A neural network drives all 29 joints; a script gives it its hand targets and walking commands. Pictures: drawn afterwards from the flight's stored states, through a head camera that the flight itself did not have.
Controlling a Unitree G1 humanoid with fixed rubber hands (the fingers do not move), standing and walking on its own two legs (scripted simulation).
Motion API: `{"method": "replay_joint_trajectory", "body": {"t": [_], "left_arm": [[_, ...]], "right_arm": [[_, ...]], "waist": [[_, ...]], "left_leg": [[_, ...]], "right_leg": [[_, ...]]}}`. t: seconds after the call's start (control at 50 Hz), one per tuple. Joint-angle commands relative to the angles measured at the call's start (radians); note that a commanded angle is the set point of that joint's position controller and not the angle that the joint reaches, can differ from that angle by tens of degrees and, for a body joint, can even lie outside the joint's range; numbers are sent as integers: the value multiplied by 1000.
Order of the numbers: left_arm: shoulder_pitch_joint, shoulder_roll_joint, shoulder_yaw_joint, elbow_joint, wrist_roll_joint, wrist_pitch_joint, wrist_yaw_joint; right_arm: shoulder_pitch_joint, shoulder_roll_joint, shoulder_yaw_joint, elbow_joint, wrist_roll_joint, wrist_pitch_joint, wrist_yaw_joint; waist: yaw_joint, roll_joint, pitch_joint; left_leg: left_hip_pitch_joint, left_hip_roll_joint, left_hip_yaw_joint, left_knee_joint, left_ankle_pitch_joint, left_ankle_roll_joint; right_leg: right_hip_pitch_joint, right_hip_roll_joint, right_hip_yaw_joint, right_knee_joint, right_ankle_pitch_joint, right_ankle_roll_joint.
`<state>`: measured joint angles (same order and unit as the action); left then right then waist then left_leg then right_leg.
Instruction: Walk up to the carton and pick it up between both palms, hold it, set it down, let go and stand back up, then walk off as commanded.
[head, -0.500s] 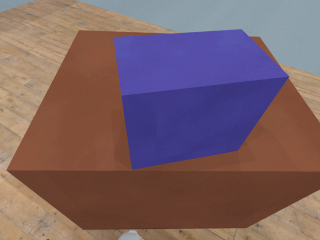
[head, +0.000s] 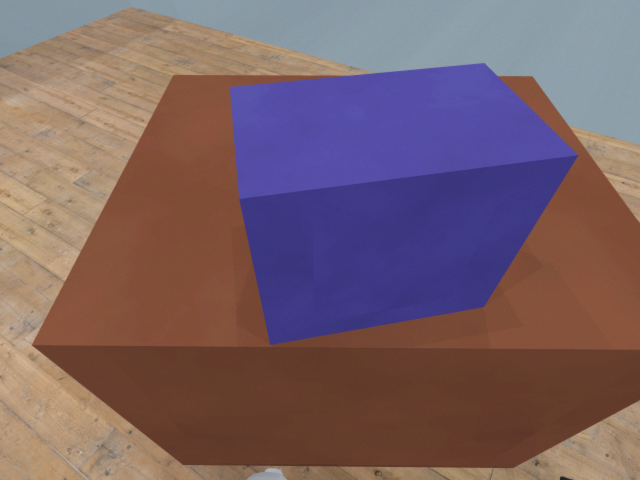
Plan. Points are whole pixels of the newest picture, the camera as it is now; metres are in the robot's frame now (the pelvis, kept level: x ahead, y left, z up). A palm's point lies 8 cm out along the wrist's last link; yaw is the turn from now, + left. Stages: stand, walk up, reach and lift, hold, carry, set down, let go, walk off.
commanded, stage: walk up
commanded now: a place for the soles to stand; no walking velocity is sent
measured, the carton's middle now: (372, 210) +0.41 -0.04 +0.13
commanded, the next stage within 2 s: reach and lift in 0.04 s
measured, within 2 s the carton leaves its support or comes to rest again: neither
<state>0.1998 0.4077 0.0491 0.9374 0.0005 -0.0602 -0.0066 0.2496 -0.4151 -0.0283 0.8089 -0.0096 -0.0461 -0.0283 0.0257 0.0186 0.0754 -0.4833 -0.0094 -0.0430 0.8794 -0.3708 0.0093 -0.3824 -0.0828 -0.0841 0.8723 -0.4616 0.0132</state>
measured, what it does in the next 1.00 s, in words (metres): stands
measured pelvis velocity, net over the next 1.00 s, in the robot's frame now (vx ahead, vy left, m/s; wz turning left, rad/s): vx -0.02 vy -0.03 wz -0.03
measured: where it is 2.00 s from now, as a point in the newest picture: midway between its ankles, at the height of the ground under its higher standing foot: outside the picture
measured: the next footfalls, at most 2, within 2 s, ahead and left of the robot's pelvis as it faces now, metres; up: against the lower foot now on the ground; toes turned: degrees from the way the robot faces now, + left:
none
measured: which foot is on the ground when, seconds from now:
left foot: down 0.00-1.00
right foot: down 0.00-1.00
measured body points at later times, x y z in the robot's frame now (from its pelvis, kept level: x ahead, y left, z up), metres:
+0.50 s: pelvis -0.01 -0.02 +0.02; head +0.04 +0.00 +0.46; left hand +0.18 +0.27 -0.06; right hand +0.16 -0.33 -0.06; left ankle +0.06 +0.12 -0.70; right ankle +0.00 -0.14 -0.70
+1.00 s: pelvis -0.02 -0.03 +0.03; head +0.02 +0.00 +0.48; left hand +0.17 +0.24 +0.00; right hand +0.17 -0.33 +0.00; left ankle +0.06 +0.12 -0.70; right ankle +0.00 -0.14 -0.70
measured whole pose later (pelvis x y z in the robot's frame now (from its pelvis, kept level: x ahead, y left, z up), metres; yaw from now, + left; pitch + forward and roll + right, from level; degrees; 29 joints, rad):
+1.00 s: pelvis -0.02 -0.03 +0.03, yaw -2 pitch +2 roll +0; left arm 0.31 0.33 0.05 0.07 0.00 0.25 0.12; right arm 0.17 -0.39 -0.10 0.62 0.17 -0.17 0.18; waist 0.03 -0.07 0.04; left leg -0.40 0.03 -0.03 0.52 -0.16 -0.03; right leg -0.36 -0.04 -0.08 0.59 -0.28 -0.01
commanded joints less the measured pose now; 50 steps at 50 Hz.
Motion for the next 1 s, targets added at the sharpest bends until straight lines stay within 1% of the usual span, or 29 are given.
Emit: {"method": "replay_joint_trajectory", "body": {"t": [0.0,0.02,0.04,0.06,0.08,0.1,0.12,0.14,0.18,0.2,0.22,0.26,0.28,0.36,0.42,0.44,0.46,0.54,0.6,0.72,0.74,0.78,0.82,0.86,0.9,0.92,0.94,0.96,0.98], "left_arm": [[-105,181,35,-93,11,-11,10],[-83,155,28,-97,-1,1,8],[-434,70,33,-328,4,234,39],[-390,92,33,-368,31,339,58],[-390,100,14,-407,33,391,58],[-373,111,12,-457,30,420,59],[-349,108,6,-488,27,444,55],[-304,89,16,-481,34,463,54],[-238,81,24,-525,60,483,59],[-195,72,22,-554,67,492,64],[-161,65,32,-572,80,501,65],[-112,70,33,-613,79,516,60],[-103,58,20,-619,78,524,64],[-71,75,37,-751,61,522,72],[-61,65,65,-807,45,475,83],[-54,64,57,-820,31,460,86],[-13,55,61,-819,22,442,84],[21,66,91,-872,-5,353,101],[-7,70,95,-890,-47,298,106],[17,66,88,-950,-92,254,115],[39,51,100,-924,-84,254,114],[28,45,96,-966,-103,241,120],[40,35,90,-978,-109,258,122],[58,12,84,-1005,-112,262,124],[88,3,73,-1028,-127,259,135],[88,-6,66,-1039,-135,259,135],[101,-15,58,-1063,-135,253,143],[114,-23,53,-1066,-134,256,148],[127,-28,38,-1112,-148,252,154]], "right_arm": [[99,-266,-75,52,-9,-58,13],[82,-309,-79,41,-18,-61,12],[-269,-69,-209,164,-180,-177,58],[-386,-106,-221,232,-203,-209,71],[-388,-135,-218,229,-184,-214,89],[-387,-139,-213,217,-167,-213,95],[-363,-153,-221,194,-154,-213,100],[-349,-162,-223,173,-134,-213,105],[-323,-189,-210,171,-92,-209,117],[-296,-197,-213,168,-74,-201,131],[-285,-208,-216,158,-57,-196,139],[-276,-253,-220,139,-33,-186,154],[-286,-255,-202,150,-16,-176,166],[-275,-275,-188,69,38,-161,178],[-257,-259,-171,-23,54,-175,182],[-249,-245,-167,-54,53,-183,182],[-219,-232,-158,-78,57,-192,176],[-157,-187,-122,-148,80,-227,170],[-146,-150,-121,-228,74,-226,165],[-109,-122,-123,-350,109,-206,165],[-94,-128,-111,-350,111,-202,168],[-120,-138,-110,-414,133,-199,174],[-113,-160,-125,-430,148,-182,186],[-85,-160,-133,-459,169,-169,192],[-85,-185,-147,-474,184,-157,214],[-86,-208,-166,-468,189,-148,217],[-85,-213,-163,-474,204,-152,225],[-81,-219,-174,-487,209,-146,232],[-94,-246,-185,-531,221,-151,240]], "waist": [[-82,105,-181],[-60,168,-167],[-45,-112,-22],[-67,-50,-6],[-77,-38,-54],[-60,-52,-85],[-71,-25,-124],[-49,-36,-140],[-18,9,-158],[-18,20,-184],[-9,53,-187],[3,49,-207],[9,73,-207],[7,55,-302],[21,-21,-327],[21,-24,-339],[25,-61,-356],[33,-84,-372],[18,-128,-316],[8,-96,-300],[13,-116,-277],[26,-124,-277],[25,-108,-281],[20,-96,-252],[32,-75,-270],[25,-80,-261],[31,-67,-281],[19,-40,-278],[24,-53,-282]], "left_leg": [[282,145,-335,-357,113,127],[319,250,-548,-404,227,222],[-68,84,55,-219,-137,-29],[-28,80,54,-161,-136,-45],[6,94,35,-159,-172,-41],[38,89,51,-149,-156,-47],[85,88,50,-158,-98,-49],[134,91,49,-167,-11,-51],[231,98,21,-193,142,-74],[282,102,-5,-222,141,-84],[295,91,-4,-240,217,-95],[323,84,-13,-273,260,-99],[319,80,-25,-288,287,-105],[365,48,3,-316,356,-89],[354,32,31,-344,289,-65],[356,23,41,-349,276,-60],[365,18,46,-357,315,-51],[356,-3,69,-385,321,-42],[300,-4,83,-434,187,-26],[284,-11,100,-469,121,-19],[308,-21,106,-466,137,-11],[332,-21,98,-473,132,-11],[382,-20,91,-475,113,-14],[401,-21,89,-468,127,-14],[367,-1,90,-511,133,-18],[367,-2,89,-516,121,-17],[382,6,76,-521,124,-25],[380,10,70,-535,110,-26],[381,13,61,-531,113,-29]], "right_leg": [[-131,-37,36,34,210,-69],[-214,32,36,82,-65,-32],[-161,5,-12,-137,-23,-63],[-176,40,-35,-56,-9,-60],[-160,49,-47,-55,-10,-66],[-146,36,-38,-95,10,-67],[-121,44,-53,-116,64,-61],[-100,60,-57,-138,115,-66],[-75,84,-60,-185,167,-70],[-50,101,-63,-206,185,-67],[-9,109,-63,-227,224,-68],[38,121,-52,-268,289,-68],[44,133,-48,-269,297,-70],[118,142,-25,-328,376,-64],[135,132,3,-366,360,-54],[135,128,9,-379,362,-49],[161,129,19,-388,402,-39],[186,122,47,-433,387,-15],[162,104,79,-489,223,-4],[149,84,90,-528,120,-7],[126,77,99,-547,105,-9],[94,74,95,-556,84,-13],[63,64,95,-576,51,-28],[27,56,97,-591,55,-36],[107,86,67,-565,133,-16],[108,89,73,-568,116,-15],[110,90,64,-565,139,-19],[142,100,61,-555,168,-16],[122,93,65,-561,165,-20]]}}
